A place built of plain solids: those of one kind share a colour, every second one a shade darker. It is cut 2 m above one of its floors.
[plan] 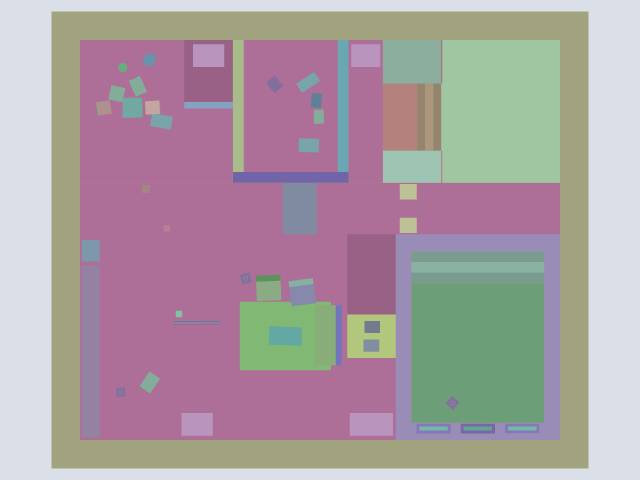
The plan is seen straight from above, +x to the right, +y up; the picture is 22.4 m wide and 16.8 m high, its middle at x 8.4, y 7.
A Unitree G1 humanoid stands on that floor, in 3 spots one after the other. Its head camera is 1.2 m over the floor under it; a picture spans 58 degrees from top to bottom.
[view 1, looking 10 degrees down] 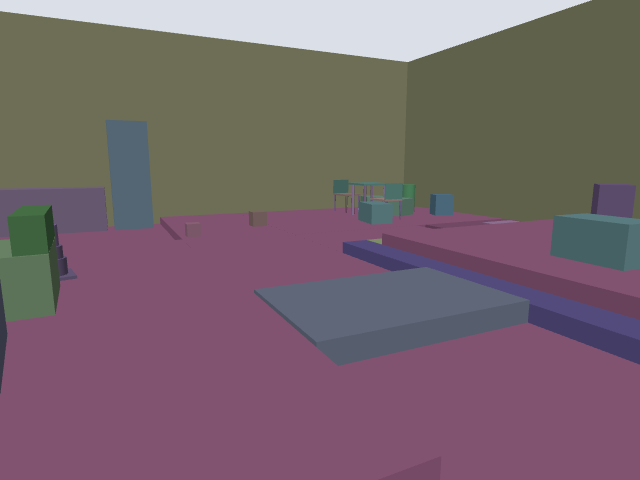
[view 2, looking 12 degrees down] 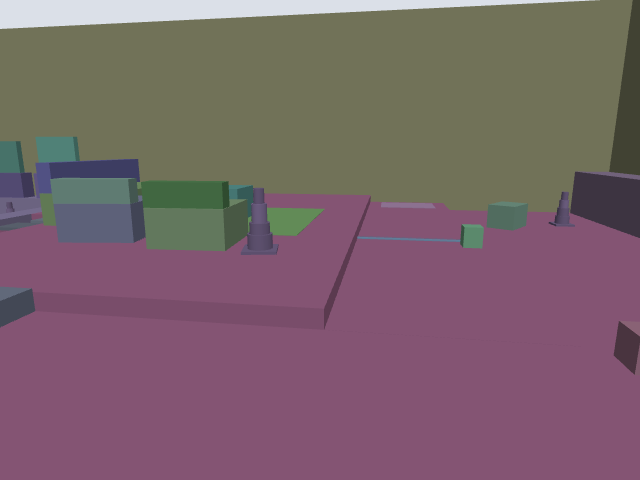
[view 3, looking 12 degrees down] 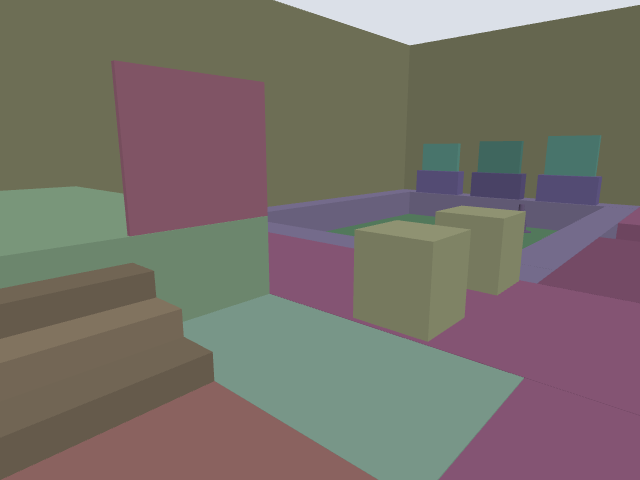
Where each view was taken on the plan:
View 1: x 10.43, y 6.18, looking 154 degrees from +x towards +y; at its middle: floor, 6.92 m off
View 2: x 4.50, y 9.90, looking -81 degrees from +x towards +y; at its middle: floor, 5.04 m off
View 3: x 10.00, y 11.30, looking -48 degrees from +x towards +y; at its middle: floor_rim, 5.77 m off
